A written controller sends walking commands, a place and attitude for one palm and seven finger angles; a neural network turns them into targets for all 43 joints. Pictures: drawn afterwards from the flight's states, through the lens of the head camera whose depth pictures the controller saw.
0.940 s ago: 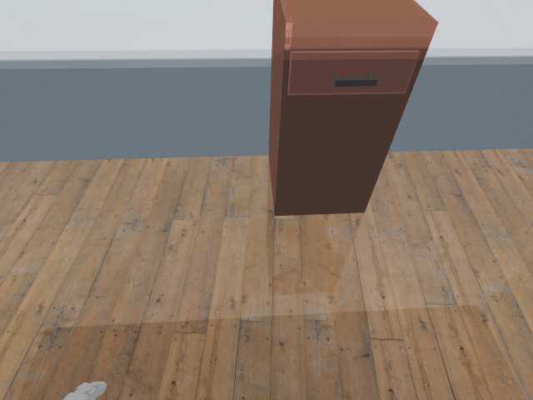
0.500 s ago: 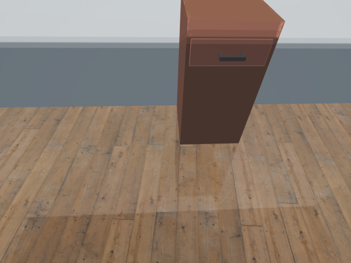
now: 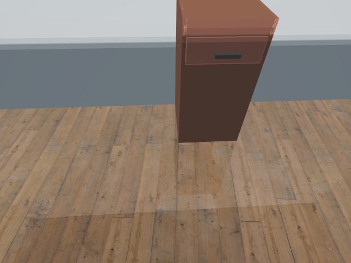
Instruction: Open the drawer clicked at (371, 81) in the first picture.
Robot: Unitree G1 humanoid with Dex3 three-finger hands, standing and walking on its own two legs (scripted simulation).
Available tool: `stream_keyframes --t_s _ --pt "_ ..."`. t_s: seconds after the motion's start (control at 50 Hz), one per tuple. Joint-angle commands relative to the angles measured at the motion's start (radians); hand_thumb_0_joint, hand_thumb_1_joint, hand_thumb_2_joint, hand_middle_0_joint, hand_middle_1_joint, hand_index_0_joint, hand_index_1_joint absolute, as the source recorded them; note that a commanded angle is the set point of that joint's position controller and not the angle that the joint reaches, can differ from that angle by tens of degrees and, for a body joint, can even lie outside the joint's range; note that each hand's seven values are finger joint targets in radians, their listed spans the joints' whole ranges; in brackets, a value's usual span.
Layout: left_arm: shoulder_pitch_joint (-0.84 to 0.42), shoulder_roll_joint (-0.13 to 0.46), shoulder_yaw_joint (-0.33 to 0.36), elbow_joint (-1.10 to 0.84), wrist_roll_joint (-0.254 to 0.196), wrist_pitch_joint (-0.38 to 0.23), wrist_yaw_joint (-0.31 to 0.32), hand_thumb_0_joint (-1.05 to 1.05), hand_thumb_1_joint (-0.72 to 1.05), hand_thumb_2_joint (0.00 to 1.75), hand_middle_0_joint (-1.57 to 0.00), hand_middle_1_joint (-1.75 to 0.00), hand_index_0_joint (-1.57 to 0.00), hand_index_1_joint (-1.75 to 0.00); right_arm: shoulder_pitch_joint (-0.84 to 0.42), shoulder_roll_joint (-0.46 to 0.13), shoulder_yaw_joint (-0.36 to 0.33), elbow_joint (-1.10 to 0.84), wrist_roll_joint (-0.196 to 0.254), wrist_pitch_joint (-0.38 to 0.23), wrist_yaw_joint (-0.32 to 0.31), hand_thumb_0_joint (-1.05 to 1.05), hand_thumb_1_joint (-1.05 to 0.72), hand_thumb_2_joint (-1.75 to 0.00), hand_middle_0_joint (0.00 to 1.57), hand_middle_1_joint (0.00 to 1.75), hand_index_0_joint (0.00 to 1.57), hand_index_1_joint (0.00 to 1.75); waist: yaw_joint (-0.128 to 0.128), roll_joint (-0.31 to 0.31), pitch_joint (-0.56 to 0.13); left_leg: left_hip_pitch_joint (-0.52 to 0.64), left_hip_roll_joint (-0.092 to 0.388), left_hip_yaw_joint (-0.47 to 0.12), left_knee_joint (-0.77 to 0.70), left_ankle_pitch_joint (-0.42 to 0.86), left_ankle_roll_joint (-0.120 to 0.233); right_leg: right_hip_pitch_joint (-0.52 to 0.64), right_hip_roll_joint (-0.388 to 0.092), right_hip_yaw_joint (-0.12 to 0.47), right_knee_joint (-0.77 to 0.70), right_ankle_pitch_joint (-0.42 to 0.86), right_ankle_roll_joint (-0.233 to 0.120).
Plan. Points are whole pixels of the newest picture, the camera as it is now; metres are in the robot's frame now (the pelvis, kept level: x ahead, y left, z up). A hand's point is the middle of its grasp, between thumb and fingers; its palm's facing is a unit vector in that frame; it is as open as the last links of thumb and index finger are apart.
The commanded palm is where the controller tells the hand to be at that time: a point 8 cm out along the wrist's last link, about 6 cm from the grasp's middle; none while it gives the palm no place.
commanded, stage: look at it before walking up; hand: left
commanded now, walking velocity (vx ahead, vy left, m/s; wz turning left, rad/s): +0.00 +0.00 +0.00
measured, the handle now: (226, 53) +1.07 -0.20 -0.04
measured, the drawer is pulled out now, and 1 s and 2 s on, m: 0.00 0.00 0.00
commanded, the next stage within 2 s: walk to a spot facing it in 0.50 s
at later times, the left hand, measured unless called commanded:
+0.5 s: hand out of the picture +0.08 +0.25 -0.16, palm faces -0.03 -0.94 -0.33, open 7.4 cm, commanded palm none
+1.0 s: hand out of the picture +0.06 +0.19 -0.18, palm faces -0.13 -0.95 -0.27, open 7.4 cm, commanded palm none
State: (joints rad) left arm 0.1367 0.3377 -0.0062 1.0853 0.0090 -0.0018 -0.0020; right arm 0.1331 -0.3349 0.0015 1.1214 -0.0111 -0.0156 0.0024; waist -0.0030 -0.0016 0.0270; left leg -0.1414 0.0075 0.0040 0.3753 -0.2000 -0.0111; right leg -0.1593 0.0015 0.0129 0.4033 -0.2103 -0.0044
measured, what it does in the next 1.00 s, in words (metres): stands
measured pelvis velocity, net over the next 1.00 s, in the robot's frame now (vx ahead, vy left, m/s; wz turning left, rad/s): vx -0.01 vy -0.02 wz -0.17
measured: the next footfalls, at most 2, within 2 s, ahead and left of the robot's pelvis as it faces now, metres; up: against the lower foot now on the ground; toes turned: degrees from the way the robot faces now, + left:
left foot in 1.44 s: +0.03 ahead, +0.13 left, +0.00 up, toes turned -24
right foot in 1.88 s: -0.11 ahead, -0.11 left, +0.00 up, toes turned -47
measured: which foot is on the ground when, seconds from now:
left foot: down 0.00-0.96, up 0.98-1.00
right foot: down 0.00-1.00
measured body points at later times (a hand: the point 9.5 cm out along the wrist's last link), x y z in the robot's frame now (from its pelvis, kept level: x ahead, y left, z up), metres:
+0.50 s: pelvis +0.00 +0.00 +0.00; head +0.01 +0.00 +0.45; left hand +0.08 +0.29 -0.13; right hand +0.08 -0.30 -0.13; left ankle +0.00 +0.13 -0.74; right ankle +0.01 -0.12 -0.74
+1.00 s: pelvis -0.01 -0.02 -0.03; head +0.01 -0.04 +0.42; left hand +0.07 +0.24 -0.16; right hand +0.03 -0.28 -0.18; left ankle +0.00 +0.12 -0.73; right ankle +0.00 -0.10 -0.75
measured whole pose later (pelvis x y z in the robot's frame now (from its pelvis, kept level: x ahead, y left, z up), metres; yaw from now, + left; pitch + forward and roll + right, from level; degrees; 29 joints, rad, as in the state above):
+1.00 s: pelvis -0.01 -0.02 -0.03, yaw -10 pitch -2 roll +1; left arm 0.24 0.23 0.04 0.95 0.02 0.05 -0.01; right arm 0.15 -0.23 -0.04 0.98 -0.02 0.03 -0.01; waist 0.02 0.02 0.09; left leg -0.30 0.09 0.12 0.77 -0.41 -0.04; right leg -0.34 0.03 -0.01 0.71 -0.33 -0.04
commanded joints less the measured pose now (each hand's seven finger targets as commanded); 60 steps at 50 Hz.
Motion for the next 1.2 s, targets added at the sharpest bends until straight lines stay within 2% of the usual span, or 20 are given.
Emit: stream_keyframes --t_s 0.0,0.14,0.24,0.54,0.62,0.68,0.72,0.8,0.84,0.86,0.88,0.9,0.92,0.94,0.96,0.98,1.0,1.04,1.08,1.18 --pt "-0.048 0.213 0.041 -0.065 0.003 -0.026 0.012 0.0 0.9 0.9 -0.2 -0.3 -0.2 -0.3 -0.058 -0.206 -0.035 -0.07 0.001 -0.02 -0.014 0.0 -0.9 -0.9 0.2 0.3 0.2 0.3 0.005 -0.007 -0.038 -0.005 0.106 -0.092 -0.068 0.069 0.036 -0.013 -0.121 0.108 -0.088 0.058 -0.03" --pt "-0.047 0.212 0.041 -0.066 0.004 -0.028 0.012 0.0 0.9 0.9 -0.2 -0.3 -0.2 -0.3 -0.062 -0.205 -0.037 -0.07 0.002 -0.019 -0.013 0.0 -0.9 -0.9 0.2 0.3 0.2 0.3 0.005 -0.001 -0.044 0.006 0.106 -0.092 -0.064 0.076 0.035 -0.017 -0.12 0.108 -0.095 0.062 -0.029" --pt "-0.043 0.211 0.042 -0.067 0.003 -0.03 0.013 0.0 0.9 0.9 -0.2 -0.3 -0.2 -0.3 -0.062 -0.206 -0.036 -0.071 0.003 -0.022 -0.015 0.0 -0.9 -0.9 0.2 0.3 0.2 0.3 0.005 -0.008 -0.07 0.023 0.11 -0.092 -0.058 0.126 0.035 0.007 -0.123 0.103 -0.084 0.132 -0.03" --pt "-0.037 0.212 0.04 -0.059 0.003 -0.029 0.012 0.0 0.9 0.9 -0.2 -0.3 -0.2 -0.3 -0.07 -0.208 -0.034 -0.07 0.004 -0.02 -0.015 0.0 -0.9 -0.9 0.2 0.3 0.2 0.3 0.007 0.001 -0.059 0.03 0.112 -0.093 -0.07 0.122 0.035 0.009 -0.122 0.099 -0.096 0.126 -0.027" --pt "-0.041 0.213 0.044 -0.067 0.003 -0.024 0.01 0.0 0.9 0.9 -0.2 -0.3 -0.2 -0.3 -0.064 -0.213 -0.039 -0.071 0.002 -0.022 -0.02 0.0 -0.9 -0.9 0.2 0.3 0.2 0.3 0.004 0.008 -0.071 0.057 0.121 -0.074 -0.052 0.163 0.033 0.003 -0.115 0.111 -0.073 0.197 -0.031" --pt "0.024 0.105 0.033 -0.071 0.003 0.008 0.016 0.0 0.9 0.9 -0.2 -0.3 -0.2 -0.3 0.004 -0.095 -0.027 -0.079 0.0 -0.002 -0.027 0.0 -0.9 -0.9 0.2 0.3 0.2 0.3 -0.002 -0.001 -0.075 0.059 0.128 -0.017 0.014 0.184 0.014 -0.044 -0.108 0.123 -0.004 0.278 -0.019" --pt "0.039 0.102 0.042 -0.096 0.006 0.023 0.015 0.0 0.9 0.9 -0.2 -0.3 -0.2 -0.3 0.023 -0.1 -0.039 -0.102 0.0 0.011 -0.033 0.0 -0.9 -0.9 0.2 0.3 0.2 0.3 -0.004 0.007 -0.06 0.048 0.146 -0.003 0.035 0.176 0.017 -0.089 -0.09 0.127 0.052 0.286 -0.018" --pt "0.062 0.079 0.056 -0.152 0.01 0.041 0.004 0.0 0.9 0.9 -0.2 -0.3 -0.2 -0.3 0.013 -0.125 -0.069 -0.163 -0.004 0.021 -0.037 0.0 -0.9 -0.9 0.2 0.3 0.2 0.3 0.003 0.096 -0.03 0.005 0.233 -0.05 0.012 0.111 0.07 -0.194 -0.025 0.084 0.224 0.144 -0.002" --pt "0.083 0.052 0.062 -0.172 0.012 0.046 -0.002 0.0 0.9 0.9 -0.2 -0.3 -0.2 -0.3 0.003 -0.131 -0.08 -0.188 -0.003 0.017 -0.035 0.0 -0.9 -0.9 0.2 0.3 0.2 0.3 0.014 0.175 -0.039 -0.018 0.324 -0.088 -0.01 0.201 0.137 -0.218 -0.001 0.019 0.389 -0.144 0.012" --pt "0.091 0.039 0.067 -0.185 0.011 0.05 -0.004 0.0 0.9 0.9 -0.2 -0.3 -0.2 -0.3 -0.004 -0.129 -0.084 -0.2 -0.005 0.016 -0.034 0.0 -0.9 -0.9 0.2 0.3 0.2 0.3 0.015 0.191 -0.033 -0.039 0.357 -0.084 -0.01 0.237 0.165 -0.217 -0.015 -0.003 0.44 -0.252 0.018" --pt "0.105 0.03 0.074 -0.192 0.012 0.049 -0.007 0.0 0.9 0.9 -0.2 -0.3 -0.2 -0.3 -0.02 -0.121 -0.088 -0.212 -0.009 0.015 -0.035 0.0 -0.9 -0.9 0.2 0.3 0.2 0.3 0.029 0.176 -0.02 -0.08 0.362 -0.061 0.026 0.276 0.162 -0.178 -0.035 0.001 0.413 -0.261 0.013" --pt "0.154 0.025 0.079 -0.186 0.012 0.045 -0.01 0.0 0.9 0.9 -0.2 -0.3 -0.2 -0.3 -0.043 -0.119 -0.089 -0.221 -0.01 0.016 -0.034 0.0 -0.9 -0.9 0.2 0.3 0.2 0.3 0.058 0.153 -0.029 -0.117 0.336 -0.013 0.105 0.273 0.13 -0.104 -0.042 -0.003 0.322 -0.189 0.009" --pt "0.223 0.037 0.088 -0.173 0.017 0.035 -0.01 0.0 0.9 0.9 -0.2 -0.3 -0.2 -0.3 -0.056 -0.108 -0.091 -0.229 -0.009 0.022 -0.032 0.0 -0.9 -0.9 0.2 0.3 0.2 0.3 0.09 0.066 -0.043 -0.171 0.267 0.065 0.264 0.184 0.069 -0.02 -0.049 0.006 0.164 -0.001 0.005" --pt "0.237 0.138 0.107 -0.179 0.032 0.018 0.002 0.0 0.9 0.9 -0.2 -0.3 -0.2 -0.3 -0.02 -0.037 -0.082 -0.254 0.0 0.031 -0.026 0.0 -0.9 -0.9 0.2 0.3 0.2 0.3 0.077 -0.271 -0.043 -0.348 0.103 0.163 0.536 -0.147 -0.025 0.035 -0.243 0.337 -0.027 0.215 -0.062" --pt "0.258 0.161 0.108 -0.187 0.016 0.017 0.012 0.0 0.9 0.9 -0.2 -0.3 -0.2 -0.3 -0.06 -0.019 -0.075 -0.279 0.002 0.036 -0.028 0.0 -0.9 -0.9 0.2 0.3 0.2 0.3 0.092 -0.29 -0.025 -0.402 0.026 0.06 0.687 -0.386 -0.039 -0.04 -0.354 0.527 -0.116 0.36 -0.161" --pt "0.232 0.143 0.11 -0.197 0.014 0.019 0.021 0.0 0.9 0.9 -0.2 -0.3 -0.2 -0.3 -0.074 -0.019 -0.078 -0.275 0.001 0.042 -0.03 0.0 -0.9 -0.9 0.2 0.3 0.2 0.3 0.083 -0.234 -0.016 -0.407 0.044 -0.034 0.761 -0.352 -0.029 -0.082 -0.332 0.541 -0.139 0.24 -0.189" --pt "0.166 0.123 0.107 -0.215 0.014 0.02 0.022 0.0 0.9 0.9 -0.2 -0.3 -0.2 -0.3 -0.058 -0.023 -0.083 -0.266 0.002 0.042 -0.028 0.0 -0.9 -0.9 0.2 0.3 0.2 0.3 0.047 -0.163 0.005 -0.422 0.059 -0.053 0.797 -0.284 -0.029 -0.093 -0.3 0.503 -0.127 0.142 -0.204" --pt "0.111 0.086 0.102 -0.237 0.011 0.015 0.021 0.0 0.9 0.9 -0.2 -0.3 -0.2 -0.3 -0.015 -0.012 -0.083 -0.242 -0.003 0.038 -0.021 0.0 -0.9 -0.9 0.2 0.3 0.2 0.3 0.018 -0.084 -0.041 -0.381 0.071 -0.036 0.766 -0.186 -0.043 -0.078 -0.228 0.384 -0.087 0.173 -0.178" --pt "0.125 0.074 0.104 -0.235 0.012 0.012 0.021 0.0 0.9 0.9 -0.2 -0.3 -0.2 -0.3 0.005 0.006 -0.08 -0.233 -0.005 0.04 -0.025 0.0 -0.9 -0.9 0.2 0.3 0.2 0.3 0.019 -0.103 -0.082 -0.366 0.06 -0.021 0.723 -0.172 -0.052 -0.042 -0.204 0.357 -0.076 0.189 -0.168" --pt "0.177 0.075 0.116 -0.221 0.014 0.018 0.015 0.0 0.9 0.9 -0.2 -0.3 -0.2 -0.3 -0.023 0.022 -0.079 -0.252 -0.003 0.039 -0.03 0.0 -0.9 -0.9 0.2 0.3 0.2 0.3 0.046 -0.109 -0.09 -0.368 0.037 -0.017 0.613 -0.189 -0.057 0.003 -0.182 0.406 -0.078 0.177 -0.171"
